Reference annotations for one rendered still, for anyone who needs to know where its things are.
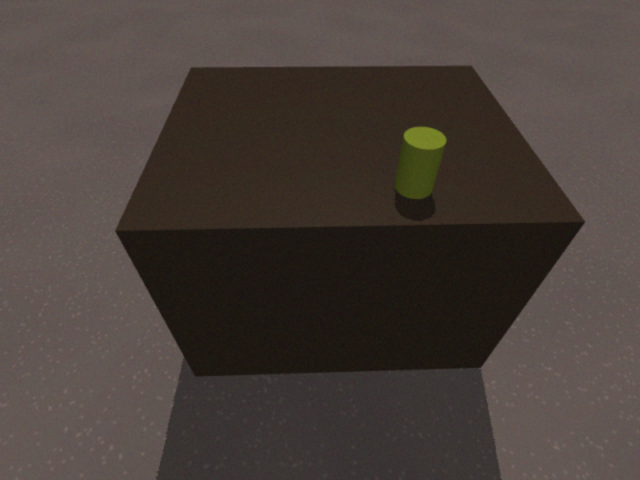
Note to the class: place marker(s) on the can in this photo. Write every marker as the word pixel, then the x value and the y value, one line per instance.
pixel 420 157

